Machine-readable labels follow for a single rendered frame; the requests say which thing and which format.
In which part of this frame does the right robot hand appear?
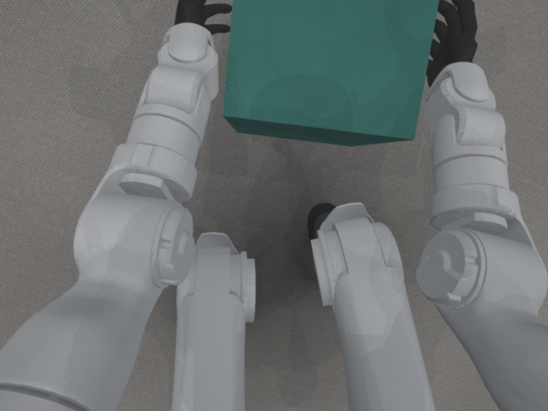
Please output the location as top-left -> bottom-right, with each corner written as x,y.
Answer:
426,0 -> 478,87

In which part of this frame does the carton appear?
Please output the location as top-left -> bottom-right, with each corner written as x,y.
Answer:
223,0 -> 439,146

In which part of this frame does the robot right upper arm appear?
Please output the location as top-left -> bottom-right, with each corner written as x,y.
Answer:
416,228 -> 548,411

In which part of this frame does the robot right shin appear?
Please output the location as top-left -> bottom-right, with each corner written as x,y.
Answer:
319,203 -> 404,280

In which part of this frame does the left robot hand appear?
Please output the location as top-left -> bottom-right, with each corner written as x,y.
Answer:
175,0 -> 232,35

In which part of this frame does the right robot forearm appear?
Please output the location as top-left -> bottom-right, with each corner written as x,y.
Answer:
423,62 -> 548,283

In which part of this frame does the robot left upper arm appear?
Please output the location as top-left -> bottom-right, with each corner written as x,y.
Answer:
0,192 -> 195,411

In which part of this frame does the left robot forearm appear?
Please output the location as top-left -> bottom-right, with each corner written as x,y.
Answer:
74,22 -> 218,267

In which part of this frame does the right robot foot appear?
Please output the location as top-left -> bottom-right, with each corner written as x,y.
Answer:
307,203 -> 336,252

